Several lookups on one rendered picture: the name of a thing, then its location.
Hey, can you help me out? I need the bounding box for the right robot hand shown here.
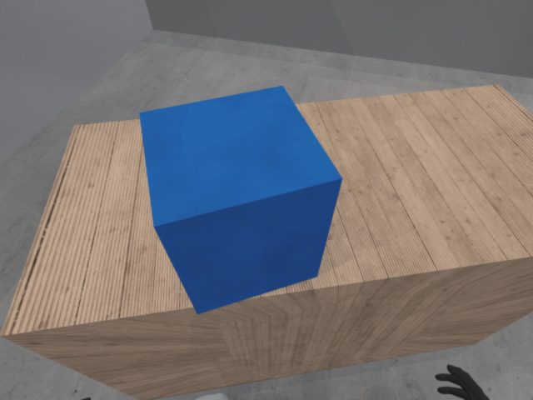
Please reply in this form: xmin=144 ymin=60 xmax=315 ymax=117
xmin=435 ymin=364 xmax=490 ymax=400

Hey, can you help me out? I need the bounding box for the carton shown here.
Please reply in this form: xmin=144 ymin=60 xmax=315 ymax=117
xmin=139 ymin=86 xmax=342 ymax=314

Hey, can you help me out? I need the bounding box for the pedestal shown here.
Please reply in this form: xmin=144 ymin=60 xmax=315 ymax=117
xmin=0 ymin=84 xmax=533 ymax=400

